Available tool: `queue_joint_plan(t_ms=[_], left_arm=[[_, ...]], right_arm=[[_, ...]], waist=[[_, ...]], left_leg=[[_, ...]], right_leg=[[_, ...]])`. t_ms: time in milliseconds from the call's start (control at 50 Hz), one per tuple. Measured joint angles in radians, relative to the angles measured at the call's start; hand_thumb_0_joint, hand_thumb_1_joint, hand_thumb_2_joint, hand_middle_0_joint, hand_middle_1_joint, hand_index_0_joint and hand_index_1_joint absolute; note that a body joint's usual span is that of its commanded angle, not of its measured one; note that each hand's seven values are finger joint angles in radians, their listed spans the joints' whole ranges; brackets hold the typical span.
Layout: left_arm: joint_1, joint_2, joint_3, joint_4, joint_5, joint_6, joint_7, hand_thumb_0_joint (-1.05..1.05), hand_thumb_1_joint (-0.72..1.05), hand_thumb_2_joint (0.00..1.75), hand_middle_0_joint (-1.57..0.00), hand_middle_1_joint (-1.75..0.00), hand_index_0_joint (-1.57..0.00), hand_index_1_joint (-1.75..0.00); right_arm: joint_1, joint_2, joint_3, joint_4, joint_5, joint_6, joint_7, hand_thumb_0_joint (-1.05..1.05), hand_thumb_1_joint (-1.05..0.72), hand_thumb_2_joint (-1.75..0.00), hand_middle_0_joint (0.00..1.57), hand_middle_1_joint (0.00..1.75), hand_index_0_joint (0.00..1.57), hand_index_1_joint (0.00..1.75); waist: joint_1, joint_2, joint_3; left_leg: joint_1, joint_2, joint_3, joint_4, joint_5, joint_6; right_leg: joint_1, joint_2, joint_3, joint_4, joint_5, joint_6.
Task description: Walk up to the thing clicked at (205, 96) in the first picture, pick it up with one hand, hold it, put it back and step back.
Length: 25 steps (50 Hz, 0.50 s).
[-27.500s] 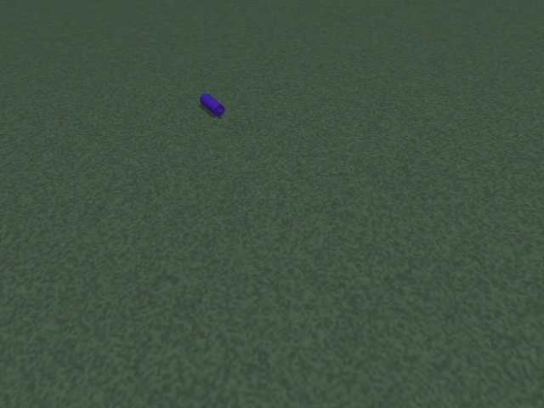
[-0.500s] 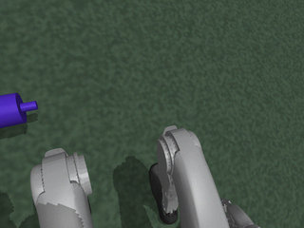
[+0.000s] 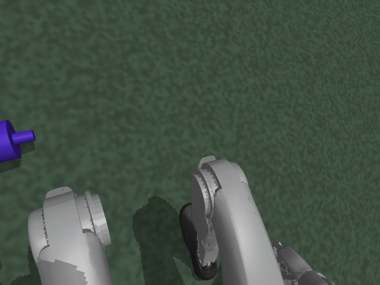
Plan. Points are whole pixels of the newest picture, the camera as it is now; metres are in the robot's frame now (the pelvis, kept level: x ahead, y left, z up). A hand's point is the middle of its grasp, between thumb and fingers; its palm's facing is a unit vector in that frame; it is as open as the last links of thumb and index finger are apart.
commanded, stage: rest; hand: left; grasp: from above
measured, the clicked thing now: out of the picture +0.40 +0.37 -0.25
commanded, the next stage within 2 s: open in 0.28 s
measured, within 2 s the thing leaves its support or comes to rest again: rests again in 0.64 s
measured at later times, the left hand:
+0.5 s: hand out of the picture +0.39 +0.38 -0.22, palm faces -0.45 -0.19 -0.87, open 10.9 cm
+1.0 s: hand out of the picture +0.40 +0.38 -0.22, palm faces -0.44 -0.18 -0.88, open 13.0 cm
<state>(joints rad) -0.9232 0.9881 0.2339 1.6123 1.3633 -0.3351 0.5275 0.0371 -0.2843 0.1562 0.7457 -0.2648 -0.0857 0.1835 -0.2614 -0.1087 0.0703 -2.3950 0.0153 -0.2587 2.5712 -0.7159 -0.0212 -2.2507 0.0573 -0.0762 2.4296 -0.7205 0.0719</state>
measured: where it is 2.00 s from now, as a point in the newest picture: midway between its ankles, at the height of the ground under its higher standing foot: (152, 272)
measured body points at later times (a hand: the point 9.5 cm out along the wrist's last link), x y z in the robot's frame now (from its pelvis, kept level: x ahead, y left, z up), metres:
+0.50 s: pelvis +0.00 +0.00 +0.00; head +0.24 +0.14 +0.35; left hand +0.41 +0.39 -0.17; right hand +0.09 -0.27 -0.07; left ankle +0.06 +0.13 -0.26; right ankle +0.10 -0.14 -0.26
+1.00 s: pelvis +0.00 +0.00 +0.00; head +0.24 +0.14 +0.35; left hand +0.42 +0.39 -0.17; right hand +0.10 -0.26 -0.07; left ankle +0.06 +0.13 -0.26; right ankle +0.10 -0.14 -0.26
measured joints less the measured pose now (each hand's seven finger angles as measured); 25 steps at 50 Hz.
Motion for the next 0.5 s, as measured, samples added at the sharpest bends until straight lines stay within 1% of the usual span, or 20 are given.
queue_joint_plan(t_ms=[40, 120, 180, 220, 300, 360, 400, 460, 500], left_arm=[[-0.003, 0.005, -0.002, 0.012, 0.000, 0.001, 0.003, 0.01, -0.16, 0.53, -0.65, -0.59, -0.70, -0.54], [0.000, 0.011, 0.007, 0.016, -0.003, -0.001, 0.009, 0.01, -0.15, 0.53, -0.64, -0.58, -0.70, -0.53], [0.001, 0.020, 0.012, 0.026, 0.002, -0.003, 0.012, 0.01, -0.14, 0.52, -0.64, -0.58, -0.70, -0.53], [0.000, 0.023, 0.009, 0.027, -0.001, -0.002, 0.014, 0.01, -0.15, 0.52, -0.65, -0.58, -0.70, -0.53], [0.002, 0.038, 0.020, 0.048, 0.001, -0.007, 0.023, 0.01, -0.14, 0.52, -0.64, -0.58, -0.70, -0.53], [-0.006, 0.042, 0.004, 0.055, -0.007, -0.007, 0.021, 0.01, -0.14, 0.51, -0.64, -0.58, -0.70, -0.54], [-0.006, 0.046, 0.004, 0.058, -0.010, -0.009, 0.025, 0.01, -0.14, 0.51, -0.64, -0.58, -0.69, -0.54], [-0.005, 0.050, 0.004, 0.067, -0.010, -0.010, 0.030, 0.00, -0.14, 0.52, -0.63, -0.59, -0.68, -0.55], [-0.009, 0.051, -0.008, 0.073, -0.011, -0.009, 0.028, 0.00, -0.13, 0.54, -0.61, -0.61, -0.66, -0.57]], right_arm=[[-0.002, 0.000, 0.006, -0.002, -0.004, -0.005, 0.005, 0.00, -0.90, -0.90, 0.20, 0.30, 0.20, 0.30], [-0.002, 0.000, 0.014, -0.007, -0.006, -0.012, 0.008, 0.00, -0.90, -0.90, 0.20, 0.30, 0.20, 0.30], [-0.004, -0.001, 0.020, -0.012, -0.012, -0.016, 0.013, 0.00, -0.90, -0.90, 0.20, 0.30, 0.20, 0.30], [-0.004, -0.004, 0.023, -0.014, -0.014, -0.019, 0.015, 0.00, -0.90, -0.90, 0.20, 0.30, 0.20, 0.30], [-0.010, -0.008, 0.030, -0.016, -0.020, -0.022, 0.019, 0.00, -0.90, -0.90, 0.20, 0.30, 0.20, 0.30], [-0.007, -0.014, 0.034, -0.017, -0.021, -0.027, 0.020, 0.00, -0.90, -0.90, 0.20, 0.30, 0.20, 0.30], [-0.009, -0.018, 0.040, -0.017, -0.023, -0.028, 0.021, 0.00, -0.90, -0.90, 0.20, 0.30, 0.20, 0.30], [-0.007, -0.020, 0.044, -0.019, -0.023, -0.030, 0.021, 0.00, -0.90, -0.90, 0.20, 0.30, 0.20, 0.30], [-0.004, -0.021, 0.045, -0.019, -0.025, -0.033, 0.022, 0.00, -0.90, -0.90, 0.20, 0.30, 0.20, 0.30]], waist=[[-0.004, -0.002, 0.003], [-0.007, -0.003, 0.007], [-0.012, -0.005, 0.011], [-0.013, -0.004, 0.015], [-0.019, -0.005, 0.019], [-0.018, -0.006, 0.024], [-0.019, -0.007, 0.027], [-0.021, -0.009, 0.028], [-0.022, -0.011, 0.027]], left_leg=[[0.002, 0.000, -0.001, 0.003, -0.002, 0.000], [0.002, -0.002, -0.007, 0.009, -0.004, -0.001], [0.004, -0.001, -0.010, 0.012, -0.007, 0.000], [0.006, -0.001, -0.011, 0.014, -0.008, -0.001], [0.008, 0.001, -0.015, 0.017, -0.008, 0.000], [0.009, 0.002, -0.017, 0.020, -0.006, 0.001], [0.008, 0.002, -0.019, 0.021, -0.004, 0.001], [0.009, 0.002, -0.020, 0.022, -0.001, 0.001], [0.011, 0.003, -0.020, 0.022, -0.001, 0.000]], right_leg=[[0.003, 0.000, -0.001, 0.002, -0.001, 0.000], [0.005, 0.000, -0.006, 0.004, -0.003, -0.002], [0.007, 0.002, -0.007, 0.005, -0.002, 0.000], [0.009, 0.002, -0.008, 0.006, -0.002, 0.000], [0.011, 0.005, -0.011, 0.005, 0.000, 0.006], [0.012, 0.007, -0.011, 0.006, 0.004, 0.010], [0.012, 0.008, -0.013, 0.005, 0.007, 0.010], [0.012, 0.009, -0.014, 0.005, 0.010, 0.006], [0.013, 0.009, -0.015, 0.006, 0.012, 0.002]])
